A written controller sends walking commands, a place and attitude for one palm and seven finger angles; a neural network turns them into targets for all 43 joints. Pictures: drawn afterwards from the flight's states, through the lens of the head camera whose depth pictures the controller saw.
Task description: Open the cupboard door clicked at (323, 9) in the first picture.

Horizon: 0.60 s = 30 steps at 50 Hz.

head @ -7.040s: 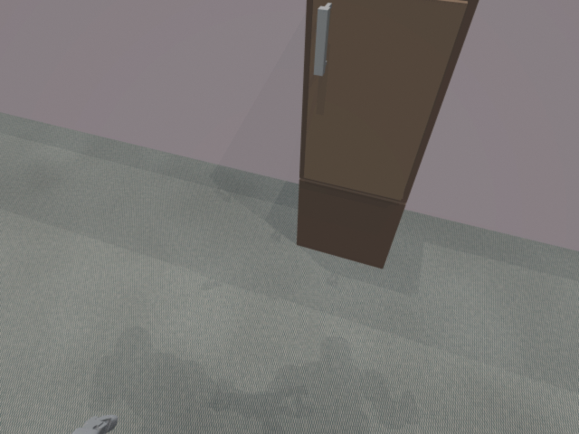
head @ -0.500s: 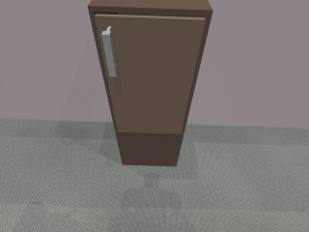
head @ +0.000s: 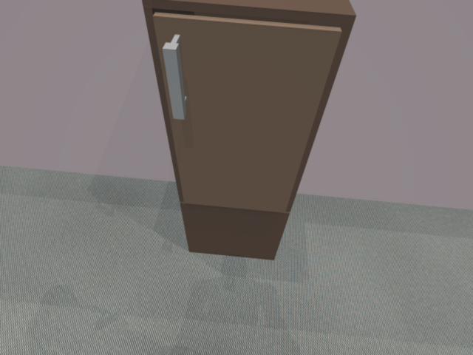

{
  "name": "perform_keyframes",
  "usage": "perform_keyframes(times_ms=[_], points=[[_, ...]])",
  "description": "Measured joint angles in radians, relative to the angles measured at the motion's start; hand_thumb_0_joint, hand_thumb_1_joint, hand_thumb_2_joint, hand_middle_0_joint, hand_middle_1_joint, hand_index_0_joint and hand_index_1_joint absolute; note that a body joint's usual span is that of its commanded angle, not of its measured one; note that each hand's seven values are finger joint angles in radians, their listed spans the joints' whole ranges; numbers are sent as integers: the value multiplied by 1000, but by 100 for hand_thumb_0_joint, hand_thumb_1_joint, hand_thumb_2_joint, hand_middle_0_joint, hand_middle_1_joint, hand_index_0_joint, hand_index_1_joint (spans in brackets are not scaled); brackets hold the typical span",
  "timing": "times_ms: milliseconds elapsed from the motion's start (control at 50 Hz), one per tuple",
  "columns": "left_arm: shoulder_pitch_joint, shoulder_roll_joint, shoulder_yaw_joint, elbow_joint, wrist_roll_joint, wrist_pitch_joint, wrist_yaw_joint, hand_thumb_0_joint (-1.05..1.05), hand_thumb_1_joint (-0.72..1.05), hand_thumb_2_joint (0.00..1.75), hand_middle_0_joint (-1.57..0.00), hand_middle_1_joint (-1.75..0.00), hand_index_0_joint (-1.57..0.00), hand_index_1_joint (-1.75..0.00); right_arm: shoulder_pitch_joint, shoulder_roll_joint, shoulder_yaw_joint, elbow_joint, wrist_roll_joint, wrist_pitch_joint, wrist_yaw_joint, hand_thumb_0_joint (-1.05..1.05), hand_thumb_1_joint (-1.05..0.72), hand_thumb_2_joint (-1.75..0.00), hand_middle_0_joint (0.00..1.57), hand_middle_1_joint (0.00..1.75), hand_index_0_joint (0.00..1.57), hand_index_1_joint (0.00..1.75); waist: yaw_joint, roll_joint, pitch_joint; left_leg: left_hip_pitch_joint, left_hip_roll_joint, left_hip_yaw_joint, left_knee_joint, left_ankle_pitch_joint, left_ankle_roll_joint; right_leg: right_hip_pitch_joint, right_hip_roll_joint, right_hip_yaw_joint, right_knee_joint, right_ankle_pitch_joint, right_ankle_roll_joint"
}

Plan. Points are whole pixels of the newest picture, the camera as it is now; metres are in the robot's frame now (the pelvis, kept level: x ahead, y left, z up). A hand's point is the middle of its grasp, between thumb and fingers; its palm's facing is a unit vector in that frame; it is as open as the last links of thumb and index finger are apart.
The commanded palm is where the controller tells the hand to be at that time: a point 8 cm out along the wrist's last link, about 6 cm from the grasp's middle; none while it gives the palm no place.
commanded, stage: come to a stop and stand still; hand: left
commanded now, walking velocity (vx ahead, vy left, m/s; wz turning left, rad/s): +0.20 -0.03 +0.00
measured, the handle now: (178, 78) +0.58 +0.18 +0.16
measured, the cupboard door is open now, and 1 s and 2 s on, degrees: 0 0 0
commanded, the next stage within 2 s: look again from close up in 1.28 s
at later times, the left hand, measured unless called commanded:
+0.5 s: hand out of the picture +0.13 +0.16 -0.15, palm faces +0.00 -0.95 -0.32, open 7.3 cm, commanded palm none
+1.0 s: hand out of the picture +0.00 +0.15 -0.14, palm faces +0.12 -0.95 -0.27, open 7.3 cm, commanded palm none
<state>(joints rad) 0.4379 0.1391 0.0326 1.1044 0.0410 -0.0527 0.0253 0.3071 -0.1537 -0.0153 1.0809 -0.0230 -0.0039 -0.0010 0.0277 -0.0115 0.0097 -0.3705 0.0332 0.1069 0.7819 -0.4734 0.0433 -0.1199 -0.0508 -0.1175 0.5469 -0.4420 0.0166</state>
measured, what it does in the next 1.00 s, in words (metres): steps on the spot: right foot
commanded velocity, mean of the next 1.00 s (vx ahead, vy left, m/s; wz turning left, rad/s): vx -0.03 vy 0.06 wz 0.00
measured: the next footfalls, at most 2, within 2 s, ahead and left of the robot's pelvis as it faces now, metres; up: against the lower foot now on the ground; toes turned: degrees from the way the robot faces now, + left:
right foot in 0.48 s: +0.11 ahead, -0.14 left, +0.00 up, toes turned -6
left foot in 1.08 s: -0.01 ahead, +0.08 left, +0.00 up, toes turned +3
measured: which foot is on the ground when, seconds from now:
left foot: down 0.00-0.50, up 0.52-1.00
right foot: down 0.00-0.04, up 0.06-0.46, down 0.48-1.00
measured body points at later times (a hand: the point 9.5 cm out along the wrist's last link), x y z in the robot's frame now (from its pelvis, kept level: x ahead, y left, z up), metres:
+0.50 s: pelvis +0.05 -0.04 +0.00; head +0.09 -0.07 +0.45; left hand +0.13 +0.21 -0.13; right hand +0.07 -0.26 -0.17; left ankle +0.03 +0.08 -0.72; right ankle +0.07 -0.13 -0.73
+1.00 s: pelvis +0.00 -0.05 +0.02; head +0.00 -0.06 +0.47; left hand -0.01 +0.20 -0.12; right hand +0.07 -0.30 -0.13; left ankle -0.03 +0.09 -0.69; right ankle +0.07 -0.13 -0.72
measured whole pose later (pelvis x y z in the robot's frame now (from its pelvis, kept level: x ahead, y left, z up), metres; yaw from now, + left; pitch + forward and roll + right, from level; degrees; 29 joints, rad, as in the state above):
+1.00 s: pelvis +0.00 -0.05 +0.02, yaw +1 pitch +1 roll +3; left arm 0.32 0.20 0.06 1.01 0.04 0.02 0.02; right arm 0.24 -0.20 -0.04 0.99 -0.02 0.05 0.01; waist 0.05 -0.04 -0.02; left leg -0.30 0.01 0.05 0.72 -0.40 -0.02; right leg -0.31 -0.05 -0.11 0.40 -0.11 -0.07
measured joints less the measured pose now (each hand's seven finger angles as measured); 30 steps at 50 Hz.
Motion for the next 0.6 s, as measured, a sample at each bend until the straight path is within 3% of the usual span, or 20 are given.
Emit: perform_keyframes(times_ms=[40,60,120,160,280,380,440,480,500,560,600], points=[[23,0,-1,15,-5,3,0,0,91,89,-20,-30,-20,-30,-21,-8,0,-14,1,-21,-2,1,-92,-89,20,30,20,29,2,-19,14,27,-11,21,-118,107,11,3,-10,7,39,-26,3],[27,-2,-1,27,-10,12,-2,0,91,89,-20,-30,-20,-30,-33,-10,-1,-22,-2,-37,-7,1,-92,-89,20,30,20,29,-2,-29,20,30,-14,31,-111,136,20,-29,-19,16,122,-35,-7],[6,-5,-5,56,-18,45,1,0,91,89,-20,-30,-20,-30,-45,-10,3,-43,-1,-63,-28,1,-92,-89,20,30,20,29,-20,-33,25,77,-14,48,-121,107,32,-170,-5,68,443,-78,-30],[-35,-3,-3,50,-19,56,6,1,91,89,-20,-30,-20,-30,-42,-3,11,-42,1,-62,-40,1,-92,-89,20,30,20,29,-26,-27,24,120,-17,43,-183,123,25,-236,-5,69,501,-49,-22],[-179,7,3,-45,-11,67,19,1,92,89,-20,-30,-20,-30,-48,12,15,-22,6,-28,-52,1,-94,-89,20,30,20,29,-16,-5,51,192,-30,25,-324,195,18,-334,-15,72,384,95,10],[-248,43,24,-100,-12,87,15,1,94,89,-20,-30,-20,-30,-61,16,-4,-39,-6,-3,-47,1,-93,-89,20,30,20,30,-32,13,79,192,-19,23,-319,192,-5,-346,8,65,337,93,5],[-268,46,27,-125,-12,83,12,1,93,90,-20,-30,-20,-30,-66,2,-17,-51,-12,6,-41,1,-92,-89,20,30,20,30,-41,38,85,174,-7,24,-283,173,-24,-297,17,56,231,109,-5],[-264,48,25,-141,-11,65,10,1,93,90,-20,-30,-20,-30,-60,-8,-24,-57,-9,11,-34,1,-92,-89,20,30,20,30,-39,43,75,151,-4,29,-232,144,-41,-232,12,54,94,209,-6],[-260,47,24,-144,-8,54,12,1,92,90,-20,-30,-20,-30,-60,-14,-27,-58,-5,14,-30,1,-92,-89,20,30,20,30,-35,50,69,130,3,28,-190,124,-47,-222,18,53,74,175,-21],[-262,29,7,-148,-8,42,10,0,92,89,-20,-30,-20,-30,-72,-33,-40,-63,4,36,-29,1,-91,-89,20,30,20,29,-45,74,70,42,-16,-56,28,-48,-52,-234,27,34,105,130,-73],[-257,18,2,-153,-10,41,12,0,92,89,-20,-30,-20,-30,-79,-38,-42,-61,4,50,-24,1,-91,-89,20,30,20,29,-42,64,64,-9,-31,-79,173,-48,-62,-226,22,30,82,148,-85]])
